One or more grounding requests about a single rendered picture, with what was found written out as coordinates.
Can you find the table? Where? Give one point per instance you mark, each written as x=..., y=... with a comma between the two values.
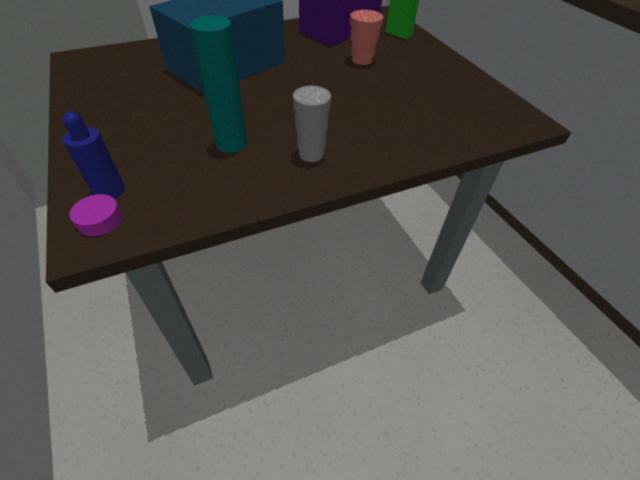
x=418, y=113

